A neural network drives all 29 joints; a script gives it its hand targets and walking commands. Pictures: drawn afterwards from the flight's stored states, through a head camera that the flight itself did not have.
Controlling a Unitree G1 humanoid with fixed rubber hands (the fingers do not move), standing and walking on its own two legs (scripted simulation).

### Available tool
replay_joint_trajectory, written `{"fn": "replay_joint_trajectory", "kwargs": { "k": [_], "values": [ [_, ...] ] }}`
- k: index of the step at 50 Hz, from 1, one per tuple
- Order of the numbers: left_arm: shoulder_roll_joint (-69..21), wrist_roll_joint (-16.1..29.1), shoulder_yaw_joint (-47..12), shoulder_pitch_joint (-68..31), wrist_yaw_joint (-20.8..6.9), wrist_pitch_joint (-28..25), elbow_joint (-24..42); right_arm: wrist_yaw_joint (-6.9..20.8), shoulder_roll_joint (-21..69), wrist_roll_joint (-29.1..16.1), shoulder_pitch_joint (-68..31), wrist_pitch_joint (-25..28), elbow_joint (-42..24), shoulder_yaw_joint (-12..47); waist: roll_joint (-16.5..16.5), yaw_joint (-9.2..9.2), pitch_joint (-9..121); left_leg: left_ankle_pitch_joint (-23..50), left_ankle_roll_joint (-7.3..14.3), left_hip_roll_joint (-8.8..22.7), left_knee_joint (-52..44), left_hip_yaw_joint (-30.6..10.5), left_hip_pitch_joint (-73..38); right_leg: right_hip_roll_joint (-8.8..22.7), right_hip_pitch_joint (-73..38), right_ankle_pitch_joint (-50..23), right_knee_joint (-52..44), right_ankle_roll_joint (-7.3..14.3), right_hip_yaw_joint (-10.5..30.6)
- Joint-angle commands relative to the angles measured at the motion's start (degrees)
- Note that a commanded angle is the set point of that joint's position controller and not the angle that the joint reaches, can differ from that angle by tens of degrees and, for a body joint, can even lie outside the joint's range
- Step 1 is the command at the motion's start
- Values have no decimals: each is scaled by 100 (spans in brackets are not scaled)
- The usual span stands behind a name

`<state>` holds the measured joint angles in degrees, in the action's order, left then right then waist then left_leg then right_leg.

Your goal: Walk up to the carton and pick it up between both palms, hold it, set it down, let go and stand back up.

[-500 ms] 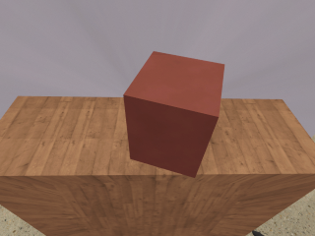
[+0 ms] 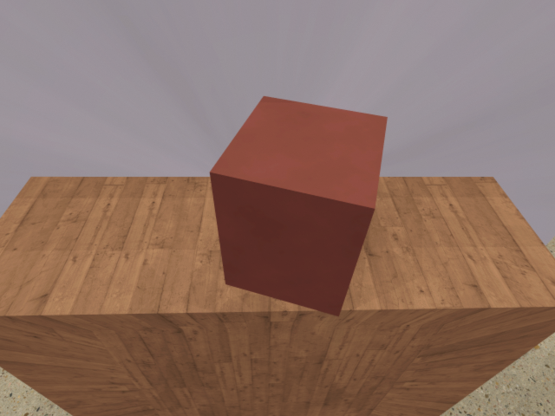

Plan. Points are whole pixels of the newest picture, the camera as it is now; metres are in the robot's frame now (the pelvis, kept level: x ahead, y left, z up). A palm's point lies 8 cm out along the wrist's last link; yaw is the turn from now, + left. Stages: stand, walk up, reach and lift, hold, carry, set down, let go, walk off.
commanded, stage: stand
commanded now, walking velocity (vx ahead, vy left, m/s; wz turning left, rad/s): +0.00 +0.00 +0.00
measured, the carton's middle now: (301, 206) +0.44 -0.05 +0.09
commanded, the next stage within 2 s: walk up in 0.48 s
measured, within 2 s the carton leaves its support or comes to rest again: neither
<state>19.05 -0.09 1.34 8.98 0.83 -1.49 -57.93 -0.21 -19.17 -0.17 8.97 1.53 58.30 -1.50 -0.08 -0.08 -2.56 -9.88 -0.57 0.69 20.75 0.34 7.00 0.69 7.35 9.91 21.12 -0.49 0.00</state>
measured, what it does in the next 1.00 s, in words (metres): stands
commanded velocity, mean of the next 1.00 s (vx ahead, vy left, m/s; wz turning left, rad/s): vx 0.00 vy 0.00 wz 0.00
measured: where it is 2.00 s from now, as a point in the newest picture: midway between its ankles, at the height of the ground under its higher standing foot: outside the picture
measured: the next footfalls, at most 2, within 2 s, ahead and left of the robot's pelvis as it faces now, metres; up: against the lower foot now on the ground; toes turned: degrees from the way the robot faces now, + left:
none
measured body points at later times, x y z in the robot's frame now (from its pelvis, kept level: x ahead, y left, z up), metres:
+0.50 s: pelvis +0.00 +0.00 +0.00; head +0.00 +0.00 +0.45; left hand +0.09 +0.30 -0.12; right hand +0.07 -0.30 -0.13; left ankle +0.02 +0.13 -0.75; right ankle +0.02 -0.13 -0.75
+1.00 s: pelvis +0.02 +0.00 +0.00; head +0.01 +0.00 +0.45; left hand +0.09 +0.30 -0.13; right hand +0.12 -0.30 -0.12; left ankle +0.02 +0.13 -0.75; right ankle +0.02 -0.13 -0.75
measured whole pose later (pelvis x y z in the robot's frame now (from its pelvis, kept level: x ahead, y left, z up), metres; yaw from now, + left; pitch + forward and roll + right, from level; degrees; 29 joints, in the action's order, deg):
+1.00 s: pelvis +0.02 +0.00 +0.00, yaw +0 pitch -3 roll +0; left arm 18.9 0.0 2.3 8.9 0.4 -0.8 -59.8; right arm -1.2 -20.1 0.1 7.9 1.8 57.9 -1.7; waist 0.1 0.2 -2.2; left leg -10.7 -0.8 0.9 19.9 -0.3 6.3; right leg 0.7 6.2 10.5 19.5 -0.6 -0.3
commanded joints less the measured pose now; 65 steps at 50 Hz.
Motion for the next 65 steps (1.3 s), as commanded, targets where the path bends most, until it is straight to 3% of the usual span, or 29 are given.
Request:
{"fn": "replay_joint_trajectory", "kwargs": {
  "k": [1, 4, 6, 8, 11, 13, 18, 19, 20, 21, 22, 29, 31, 33, 35, 37, 40, 45, 50, 52, 53, 54, 57, 58, 60, 61, 62, 63, 65],
  "values": [
    [1149, -24, 259, -348, 23, -67, 286, -67, -1001, 31, -128, 102, -329, -230, 59, -57, 164, 95, 164, 685, -442, -577, -69, 624, 218, -39, -498, 181, 548],
    [1143, -46, 208, -242, 84, -130, 266, -54, -931, 88, -272, 36, -320, -189, -156, -12, 62, -116, 217, 667, -498, -616, 155, 668, 98, 55, -489, 179, 610],
    [1207, 38, 269, -474, 47, -76, 353, -51, -847, 27, -218, 53, -366, -172, 130, -100, -142, -209, 210, 715, -517, -618, 259, 661, 262, 208, -629, 139, 663],
    [1003, -18, 247, -381, 6, -52, 362, -78, -1099, 0, -178, 62, -301, -251, -44, -39, -80, -475, 189, 597, -534, -494, 213, 673, 301, 564, -679, 209, 681],
    [1015, 46, 217, -188, -12, -80, 233, -70, -1120, 39, -216, 86, -287, -232, 70, 25, 180, -376, 212, 692, -549, -661, 153, 657, 89, 185, -665, 178, 571],
    [1120, 0, 252, -258, 19, -110, 288, -66, -1088, 41, -237, 172, -351, -235, -162, -2, 193, -142, 182, 700, -580, -606, 94, 700, -63, -63, -490, 140, 595],
    [1076, -41, 239, -336, 0, -111, 321, -62, -1107, 14, 161, 103, -184, -236, 291, -115, 7, -195, 144, 712, -496, -682, 60, 645, 373, 418, -596, 213, 627],
    [1093, -8, 251, -283, 12, -80, 340, -58, -1163, 51, -89, 113, -192, -275, 139, -1, 190, -83, 164, 660, -411, -532, 39, 649, 298, 313, -650, 215, 716],
    [1041, -72, 239, -344, 18, -88, 334, -61, -1121, 40, 93, 89, -214, -237, -191, -157, 232, -157, 166, 685, -496, -474, -11, 703, 93, 122, -551, 184, 560],
    [1139, 71, 259, 52, 18, -93, 310, -52, -1054, -5, -60, 100, -270, -224, -62, 49, 327, 119, 190, 729, -501, -665, 49, 655, -62, -67, -427, 208, 657],
    [1079, 6, 273, 60, 39, -74, 209, -62, -941, 29, -5, 122, -238, -180, -166, -7, 253, 203, 183, 747, -452, -542, 3, 696, -110, -370, -476, 203, 609],
    [1207, 8, 294, -61, 58, -48, 272, -78, -1005, -11, -93, 60, -261, -164, -20, 50, 23, -3, 182, 695, -546, -579, 326, 603, -94, -170, -443, 159, 571],
    [1054, 1, 221, -212, 43, -76, 342, -86, -1081, -43, 85, 80, -158, -198, 539, 32, 224, 22, 205, 699, -533, -619, 64, 611, -7, -291, -479, 103, 467],
    [1068, 33, 271, -272, 27, -66, 362, -104, -1349, 6, -113, 108, -254, -309, -131, -72, 150, 236, 220, 697, -433, -443, -85, 709, 110, -510, -470, 127, 601],
    [1130, 3, 311, -22, 22, -49, 192, -119, -1104, 40, -259, 115, -332, -235, 10, 59, 286, 12, 228, 686, -514, -524, 198, 664, -91, -233, -486, 197, 478],
    [1072, 21, 278, -88, 19, -44, 138, -97, -1192, -9, -126, 138, -268, -275, 129, 55, 335, 510, 217, 662, -432, -505, 118, 711, -247, -747, -374, 221, 525],
    [990, 20, 263, -172, 19, -53, 223, -153, -1115, 47, -195, 133, -321, -220, -73, 38, 455, 829, 238, 734, -402, -619, -46, 636, -259, -814, -323, 237, 469],
    [1047, 7, 301, -226, -6, -21, 190, -152, -1059, -30, -63, 122, -286, -222, 29, -82, 376, 569, 230, 724, -385, -611, -214, 660, 23, -779, -440, 222, 462],
    [1087, -8, 297, -19, -1, -18, 134, -143, -1124, -54, -132, 101, -349, -191, 62, 30, 195, 297, 191, 723, -453, -640, -1, 642, -31, -410, -458, 232, 429],
    [1089, 12, 308, -35, -26, -6, 131, -125, -1165, 8, -337, 80, -361, -220, -188, 49, 147, 83, 241, 659, -382, -566, 170, 683, -123, -320, -521, 163, 473],
    [1216, -5, 361, -100, -17, -13, 106, -161, -1118, 32, -308, 81, -338, -214, 115, 39, 103, 274, 188, 586, -460, -615, 211, 662, -135, -437, -470, 200, 350],
    [1178, -7, 341, -57, -7, -21, 98, -145, -1118, 38, -329, 85, -411, -252, -88, -13, 134, 330, 207, 658, -392, -569, 9, 694, 32, -515, -512, 170, 404],
    [1095, 54, 305, -142, -21, -57, 138, -131, -1291, -19, -87, 114, -315, -238, 102, -38, 359, 336, 227, 690, -458, -715, -82, 630, -57, -633, -454, 168, 451],
    [1001, 64, 279, -114, -28, -30, 105, -122, -1331, -18, -223, 90, -329, -261, -116, -37, 151, 96, 244, 668, -459, -588, 69, 655, 71, -450, -504, 130, 474],
    [1045, -4, 304, -275, -20, -32, 181, -139, -1176, -12, -132, 78, -306, -210, 285, -4, 179, 184, 226, 660, -475, -652, 39, 653, -29, -347, -575, 209, 422],
    [1290, 354, 68, -2664, 45, 1001, 2644, -36, -516, 659, -2200, 615, -721, -845, 8, -181, 360, -1325, -211, 55, 211, 301, 598, -204, 300, 942, 366, 263, -267],
    [1120, 319, -41, -2370, 153, 1544, 2644, 163, -559, 542, -1794, 594, -901, -768, 244, -253, 60, -1786, -128, 83, 343, 329, 1150, -169, 305, 1212, 606, 329, -316],
    [1093, 293, -46, -2252, 255, 1895, 3002, 279, -635, 607, -1699, 485, -828, -893, 76, -279, 50, -2117, -168, 105, 420, 314, 1220, -151, 361, 1394, 800, 399, -277],
    [1024, 76, 11, -1844, 141, 2388, 3065, 307, -688, 459, -1378, 336, -1033, -861, 334, -288, 167, -1387, -155, 186, 865, 435, 793, -103, 599, 642, 929, 253, -412]
  ]
}}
